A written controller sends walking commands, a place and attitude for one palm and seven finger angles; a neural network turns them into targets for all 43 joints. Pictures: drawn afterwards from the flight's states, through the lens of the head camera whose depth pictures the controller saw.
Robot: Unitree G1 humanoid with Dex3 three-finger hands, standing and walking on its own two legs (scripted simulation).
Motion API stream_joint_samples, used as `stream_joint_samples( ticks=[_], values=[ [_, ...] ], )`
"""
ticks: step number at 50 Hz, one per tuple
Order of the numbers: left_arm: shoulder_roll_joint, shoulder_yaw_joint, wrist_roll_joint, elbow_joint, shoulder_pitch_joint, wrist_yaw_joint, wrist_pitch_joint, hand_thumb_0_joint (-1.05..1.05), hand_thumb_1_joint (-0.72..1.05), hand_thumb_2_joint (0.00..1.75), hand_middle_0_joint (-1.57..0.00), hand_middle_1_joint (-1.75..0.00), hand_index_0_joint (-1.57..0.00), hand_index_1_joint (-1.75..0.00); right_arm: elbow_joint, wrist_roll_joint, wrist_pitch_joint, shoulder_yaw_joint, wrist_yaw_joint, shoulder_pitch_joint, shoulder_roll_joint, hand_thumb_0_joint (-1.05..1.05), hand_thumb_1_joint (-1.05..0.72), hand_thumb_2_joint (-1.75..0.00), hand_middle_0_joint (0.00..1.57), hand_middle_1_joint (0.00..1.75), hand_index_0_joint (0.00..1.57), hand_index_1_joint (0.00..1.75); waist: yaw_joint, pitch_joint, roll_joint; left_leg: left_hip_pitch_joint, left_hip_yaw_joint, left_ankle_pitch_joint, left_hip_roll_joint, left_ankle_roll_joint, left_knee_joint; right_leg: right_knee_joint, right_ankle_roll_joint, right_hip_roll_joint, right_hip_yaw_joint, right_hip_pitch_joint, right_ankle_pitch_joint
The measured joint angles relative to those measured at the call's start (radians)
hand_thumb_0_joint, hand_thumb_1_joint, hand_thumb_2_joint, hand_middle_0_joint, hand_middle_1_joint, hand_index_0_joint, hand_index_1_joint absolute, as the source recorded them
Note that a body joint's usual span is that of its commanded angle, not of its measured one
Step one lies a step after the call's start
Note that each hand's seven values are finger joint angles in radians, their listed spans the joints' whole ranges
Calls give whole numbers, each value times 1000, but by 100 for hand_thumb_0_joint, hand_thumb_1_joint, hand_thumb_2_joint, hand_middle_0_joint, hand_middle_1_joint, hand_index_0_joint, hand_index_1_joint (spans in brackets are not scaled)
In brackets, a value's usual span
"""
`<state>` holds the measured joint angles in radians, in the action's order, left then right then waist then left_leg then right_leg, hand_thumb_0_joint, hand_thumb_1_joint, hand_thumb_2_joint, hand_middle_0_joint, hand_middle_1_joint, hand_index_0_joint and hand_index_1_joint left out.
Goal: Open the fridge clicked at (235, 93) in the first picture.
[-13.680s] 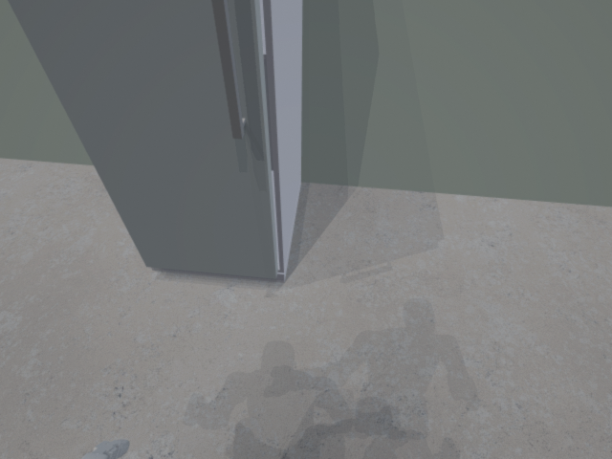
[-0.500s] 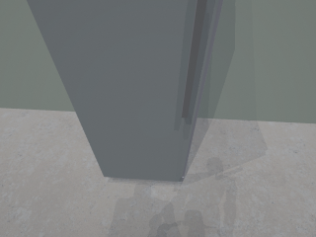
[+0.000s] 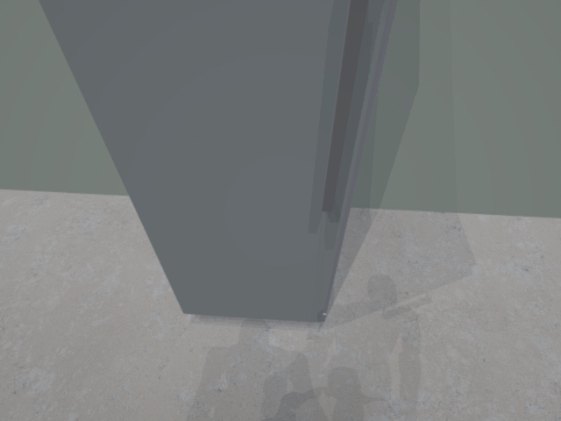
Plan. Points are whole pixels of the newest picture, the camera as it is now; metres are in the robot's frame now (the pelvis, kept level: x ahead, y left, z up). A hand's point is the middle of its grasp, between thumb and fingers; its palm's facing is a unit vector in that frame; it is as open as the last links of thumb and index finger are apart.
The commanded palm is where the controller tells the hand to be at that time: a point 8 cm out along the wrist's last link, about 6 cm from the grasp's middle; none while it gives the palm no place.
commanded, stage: look again from close up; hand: right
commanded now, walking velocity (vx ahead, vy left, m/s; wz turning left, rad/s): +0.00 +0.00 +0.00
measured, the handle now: (342, 92) +0.54 -0.06 +0.21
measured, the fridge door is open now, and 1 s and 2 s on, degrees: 0 0 0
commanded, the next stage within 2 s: shuffle to correct the standing spot in 0.56 s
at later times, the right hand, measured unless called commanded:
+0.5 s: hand out of the picture +0.00 -0.18 -0.18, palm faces +0.01 +0.98 -0.20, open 7.4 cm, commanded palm none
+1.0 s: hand out of the picture -0.01 -0.15 -0.18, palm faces -0.02 +0.99 -0.17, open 7.4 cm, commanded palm none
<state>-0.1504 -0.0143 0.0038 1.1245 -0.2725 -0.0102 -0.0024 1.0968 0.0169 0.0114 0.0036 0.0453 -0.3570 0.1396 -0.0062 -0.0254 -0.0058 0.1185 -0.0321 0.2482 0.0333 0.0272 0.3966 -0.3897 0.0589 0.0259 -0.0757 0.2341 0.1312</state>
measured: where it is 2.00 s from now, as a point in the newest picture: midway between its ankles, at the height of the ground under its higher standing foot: outside the picture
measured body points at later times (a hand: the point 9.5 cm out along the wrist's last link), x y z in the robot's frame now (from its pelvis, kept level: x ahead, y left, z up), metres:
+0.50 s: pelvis +0.01 +0.00 +0.00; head +0.01 -0.01 +0.45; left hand +0.02 +0.23 -0.15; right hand +0.00 -0.23 -0.16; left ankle -0.02 +0.14 -0.74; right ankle +0.05 -0.08 -0.74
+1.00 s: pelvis +0.03 +0.02 +0.00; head +0.04 +0.02 +0.45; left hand +0.01 +0.24 -0.16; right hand -0.01 -0.20 -0.16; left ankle -0.01 +0.13 -0.74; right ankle +0.05 -0.08 -0.74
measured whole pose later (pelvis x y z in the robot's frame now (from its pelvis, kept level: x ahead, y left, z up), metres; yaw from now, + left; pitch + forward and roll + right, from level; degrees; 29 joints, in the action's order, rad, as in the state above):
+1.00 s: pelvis +0.03 +0.02 +0.00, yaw +2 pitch +0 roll -1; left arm -0.14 -0.04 0.02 1.12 -0.28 -0.03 0.01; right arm 1.10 0.03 -0.04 -0.02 0.01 -0.38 0.15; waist -0.01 -0.01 -0.03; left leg 0.20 -0.04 0.32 0.04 0.00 0.51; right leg -0.43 0.04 0.01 -0.11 0.25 0.20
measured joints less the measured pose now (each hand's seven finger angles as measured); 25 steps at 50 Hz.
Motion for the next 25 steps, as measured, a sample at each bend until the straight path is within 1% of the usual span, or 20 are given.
stream_joint_samples(
  ticks=[25],
  values=[
    [-25,5,1,3,32,2,-5,0,90,90,-20,-29,-20,-30,4,-1,0,1,-6,40,31,0,-91,-90,20,30,20,30,2,-6,-6,-26,5,1,6,6,-25,15,5,6,-5,-22,8]
  ],
)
